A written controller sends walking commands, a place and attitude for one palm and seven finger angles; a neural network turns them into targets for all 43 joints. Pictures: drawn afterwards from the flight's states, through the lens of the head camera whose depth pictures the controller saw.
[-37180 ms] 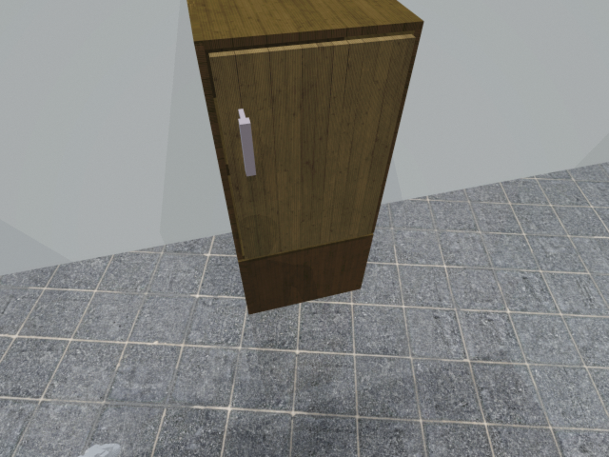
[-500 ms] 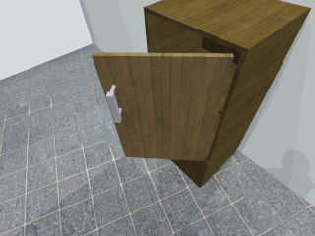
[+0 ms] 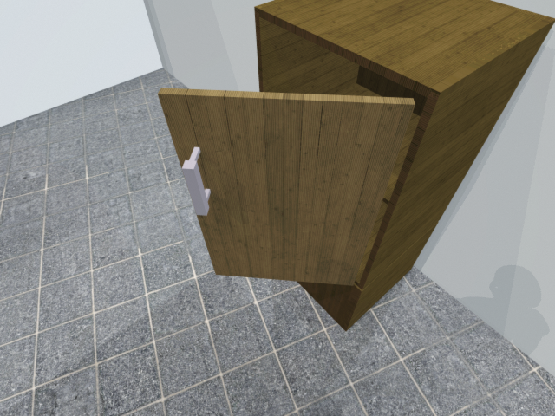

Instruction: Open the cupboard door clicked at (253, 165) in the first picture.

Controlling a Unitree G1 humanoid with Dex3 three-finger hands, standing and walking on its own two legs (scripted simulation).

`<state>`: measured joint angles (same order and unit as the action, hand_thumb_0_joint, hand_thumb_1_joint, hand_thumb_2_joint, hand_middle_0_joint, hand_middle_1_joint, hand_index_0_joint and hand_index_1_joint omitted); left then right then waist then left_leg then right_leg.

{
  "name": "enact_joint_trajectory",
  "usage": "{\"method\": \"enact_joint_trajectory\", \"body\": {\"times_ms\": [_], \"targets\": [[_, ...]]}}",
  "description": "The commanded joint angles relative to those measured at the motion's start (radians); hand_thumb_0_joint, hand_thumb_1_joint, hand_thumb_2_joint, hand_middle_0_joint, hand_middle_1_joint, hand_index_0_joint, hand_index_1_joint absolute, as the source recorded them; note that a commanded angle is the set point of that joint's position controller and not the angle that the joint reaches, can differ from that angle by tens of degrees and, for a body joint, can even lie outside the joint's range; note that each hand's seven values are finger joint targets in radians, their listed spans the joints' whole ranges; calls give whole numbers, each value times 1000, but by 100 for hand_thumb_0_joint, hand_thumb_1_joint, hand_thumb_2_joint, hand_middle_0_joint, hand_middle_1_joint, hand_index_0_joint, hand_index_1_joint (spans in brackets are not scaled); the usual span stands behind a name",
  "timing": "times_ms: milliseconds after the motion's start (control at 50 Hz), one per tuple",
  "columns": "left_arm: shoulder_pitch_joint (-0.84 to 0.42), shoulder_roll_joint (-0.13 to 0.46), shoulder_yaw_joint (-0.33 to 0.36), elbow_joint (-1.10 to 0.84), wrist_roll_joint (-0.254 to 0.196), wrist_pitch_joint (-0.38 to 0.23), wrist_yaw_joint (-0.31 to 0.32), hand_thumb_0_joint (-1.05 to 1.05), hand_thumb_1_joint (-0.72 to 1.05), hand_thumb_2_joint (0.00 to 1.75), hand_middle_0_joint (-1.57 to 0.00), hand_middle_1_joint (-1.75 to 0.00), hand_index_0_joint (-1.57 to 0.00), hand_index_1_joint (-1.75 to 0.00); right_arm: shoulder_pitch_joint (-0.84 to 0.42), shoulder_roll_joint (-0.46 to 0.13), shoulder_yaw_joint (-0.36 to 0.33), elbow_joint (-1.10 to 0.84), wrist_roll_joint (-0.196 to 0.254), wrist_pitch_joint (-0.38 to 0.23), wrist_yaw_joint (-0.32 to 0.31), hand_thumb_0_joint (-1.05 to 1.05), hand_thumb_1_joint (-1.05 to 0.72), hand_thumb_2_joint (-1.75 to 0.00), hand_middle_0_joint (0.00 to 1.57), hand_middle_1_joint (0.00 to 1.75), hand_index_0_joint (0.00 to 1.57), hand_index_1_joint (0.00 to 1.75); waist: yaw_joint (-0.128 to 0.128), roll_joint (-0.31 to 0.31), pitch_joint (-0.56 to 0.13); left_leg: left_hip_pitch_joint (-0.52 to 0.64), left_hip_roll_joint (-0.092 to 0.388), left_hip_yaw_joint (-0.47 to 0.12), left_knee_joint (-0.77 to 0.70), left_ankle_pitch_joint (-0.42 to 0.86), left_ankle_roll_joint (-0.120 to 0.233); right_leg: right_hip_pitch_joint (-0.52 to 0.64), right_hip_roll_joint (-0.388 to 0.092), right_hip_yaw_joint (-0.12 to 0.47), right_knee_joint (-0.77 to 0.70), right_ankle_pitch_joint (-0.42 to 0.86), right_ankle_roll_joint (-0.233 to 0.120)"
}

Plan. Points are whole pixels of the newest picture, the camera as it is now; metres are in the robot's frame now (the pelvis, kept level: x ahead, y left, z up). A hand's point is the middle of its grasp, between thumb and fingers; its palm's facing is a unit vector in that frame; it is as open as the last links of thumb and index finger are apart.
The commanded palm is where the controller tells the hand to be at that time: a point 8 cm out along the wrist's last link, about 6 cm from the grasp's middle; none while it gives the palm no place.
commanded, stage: look again from close up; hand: left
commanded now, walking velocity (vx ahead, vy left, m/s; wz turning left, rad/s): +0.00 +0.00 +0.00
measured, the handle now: (199, 182) +0.51 +0.19 +0.01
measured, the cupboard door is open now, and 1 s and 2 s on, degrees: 44 44 44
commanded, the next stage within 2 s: raise the hand with hooked fingers in 0.46 s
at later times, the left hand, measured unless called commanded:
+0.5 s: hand out of the picture +0.00 +0.18 -0.17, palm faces +0.03 -0.98 -0.21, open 7.3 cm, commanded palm none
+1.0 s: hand out of the picture +0.13 +0.20 -0.06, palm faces -0.01 -1.00 +0.03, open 8.7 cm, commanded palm +0.12 +0.27 -0.04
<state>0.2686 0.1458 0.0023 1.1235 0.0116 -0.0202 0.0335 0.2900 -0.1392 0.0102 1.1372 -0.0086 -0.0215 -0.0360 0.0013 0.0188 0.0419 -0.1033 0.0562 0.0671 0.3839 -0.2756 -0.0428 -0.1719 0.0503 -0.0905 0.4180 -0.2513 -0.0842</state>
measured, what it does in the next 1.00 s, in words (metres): lowers itself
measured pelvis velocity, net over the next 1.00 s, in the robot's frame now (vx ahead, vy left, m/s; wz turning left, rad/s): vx -0.06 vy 0.03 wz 0.03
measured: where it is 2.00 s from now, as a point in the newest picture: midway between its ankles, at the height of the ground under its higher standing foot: outside the picture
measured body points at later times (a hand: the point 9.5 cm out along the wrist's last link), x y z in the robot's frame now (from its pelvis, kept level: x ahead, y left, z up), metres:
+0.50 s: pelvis +0.00 +0.01 +0.00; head +0.02 +0.00 +0.45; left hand +0.00 +0.23 -0.15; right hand -0.01 -0.20 -0.17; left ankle -0.05 +0.14 -0.74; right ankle -0.01 -0.06 -0.74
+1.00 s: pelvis -0.06 +0.03 -0.08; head -0.02 +0.04 +0.37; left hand +0.13 +0.26 -0.05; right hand +0.20 -0.22 -0.08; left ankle -0.05 +0.14 -0.74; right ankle -0.01 -0.06 -0.74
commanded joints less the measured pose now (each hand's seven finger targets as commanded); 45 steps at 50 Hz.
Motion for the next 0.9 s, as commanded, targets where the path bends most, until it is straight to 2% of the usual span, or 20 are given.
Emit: {"method": "enact_joint_trajectory", "body": {"times_ms": [0,60,520,540,560,580,600,620,640,660,680,700,720,740,760,780,800,820,840,880], "targets": [[61,107,16,-28,-4,-18,7,0,90,90,-20,-30,-20,-30,92,-62,-13,-9,-4,-7,-10,0,-90,-90,20,30,20,30,2,-26,9,-52,51,-44,-45,157,52,45,-166,155,-79,311,37],[61,108,16,-28,-6,-18,6,0,90,90,-20,-30,-20,-30,90,-70,-11,-8,-5,-9,-10,0,-90,-90,20,30,20,30,4,-6,11,-54,55,-49,-48,167,52,42,-166,151,-72,299,29],[70,100,12,-22,-4,-18,5,0,90,90,-20,-30,-20,-30,83,-64,-12,2,-4,-11,-10,0,-90,-90,20,30,20,30,7,-15,22,-46,52,-63,-59,180,58,33,-168,141,-73,272,28],[176,123,18,24,7,-37,47,0,90,90,-20,-30,-20,-30,-43,-110,-25,-63,8,-17,2,0,-90,-90,20,30,20,30,53,-54,17,-157,51,9,209,112,31,57,-248,216,-37,833,117],[-574,311,56,-1467,-221,-262,11,0,88,89,-20,-32,-20,-32,-31,-300,-27,-427,52,-178,-45,0,-90,-90,20,30,20,30,-81,115,-450,80,-61,-35,43,237,82,147,-166,192,34,597,63],[-186,285,98,-1229,-132,-217,62,0,85,88,-20,-33,-20,-33,-106,-222,-24,-380,33,-245,-75,0,-90,-90,20,30,20,30,8,279,-467,92,-53,-11,29,334,87,133,-101,140,60,349,31],[71,88,5,-1061,-150,-83,90,0,83,87,-21,-34,-21,-34,-98,-185,-41,-405,59,-268,-67,0,-90,-90,20,30,20,30,-4,222,-260,-26,-33,-55,40,333,64,41,-94,96,51,234,36],[60,-29,-67,-1037,-182,-77,61,0,81,86,-21,-36,-21,-36,-77,-194,-32,-381,72,-275,-69,0,-90,-90,20,30,20,30,-33,-1,-101,-81,-21,-62,66,286,76,-60,-81,54,41,219,62],[-22,35,-16,-1087,-205,-131,42,0,78,85,-21,-37,-21,-37,-103,-237,-47,-429,65,-297,-64,0,-90,-90,20,30,20,30,-56,-113,-25,-134,-35,-83,109,199,89,-164,-79,45,43,150,81],[-25,86,33,-1083,-207,-190,16,0,76,84,-21,-39,-21,-39,-81,-261,-62,-447,48,-311,-61,0,-90,-90,20,30,20,30,-68,-188,-66,-170,-46,-76,159,137,90,-229,-81,38,58,59,92],[20,57,40,-1016,-207,-244,-17,0,74,83,-21,-40,-21,-40,-80,-257,-70,-472,31,-319,-55,0,-90,-90,20,30,20,30,-66,-250,-39,-250,-53,-79,205,72,83,-307,-81,32,85,-32,96],[97,41,62,-952,-211,-304,-58,0,71,82,-21,-42,-21,-42,-94,-250,-77,-509,32,-327,-39,0,-90,-90,20,30,20,30,-28,-191,-37,-316,-71,-71,243,28,67,-336,-87,44,123,-100,87],[172,7,53,-932,-226,-374,-107,0,69,81,-22,-43,-22,-43,-107,-243,-77,-547,21,-334,-25,0,-90,-90,20,30,20,30,3,-221,-93,-376,-79,-67,287,11,56,-342,-85,44,183,-117,80],[257,-15,57,-898,-237,-443,-163,0,67,80,-22,-45,-22,-45,-132,-238,-83,-580,19,-340,-10,0,-90,-90,20,30,20,30,35,-231,-110,-445,-82,-59,335,5,48,-357,-82,50,246,-96,73],[313,-10,78,-891,-255,-512,-223,0,64,79,-22,-47,-22,-47,-141,-237,-89,-607,17,-339,7,0,-90,-90,20,30,20,30,52,-244,-151,-510,-88,-57,381,5,41,-349,-83,60,304,-52,68],[326,27,117,-895,-264,-582,-285,0,62,78,-22,-48,-22,-48,-156,-240,-97,-633,17,-335,23,0,-90,-90,20,30,20,30,60,-218,-187,-570,-97,-48,434,3,33,-346,-91,83,354,-12,64],[329,100,186,-852,-261,-634,-352,0,60,77,-22,-50,-22,-50,-154,-251,-106,-653,20,-323,40,0,-90,-90,20,30,20,30,69,-141,-204,-604,-103,-49,484,15,26,-342,-103,117,403,34,49],[296,139,218,-895,-266,-658,-388,0,57,76,-22,-51,-22,-51,-169,-254,-108,-685,26,-311,46,0,-90,-90,20,30,20,30,74,-142,-248,-650,-106,-36,518,8,34,-347,-110,138,427,30,51],[286,154,229,-921,-272,-638,-406,0,55,75,-22,-53,-22,-53,-191,-255,-108,-725,34,-294,43,0,-90,-90,20,30,20,30,81,-122,-266,-677,-111,-16,535,-21,43,-357,-113,163,426,-25,53],[184,152,212,-1056,-298,-569,-406,0,50,73,-23,-55,-23,-55,-212,-252,-99,-800,47,-264,32,0,-90,-90,20,30,20,30,71,-64,-291,-679,-113,-9,535,-73,54,-391,-102,164,417,-149,55]]}}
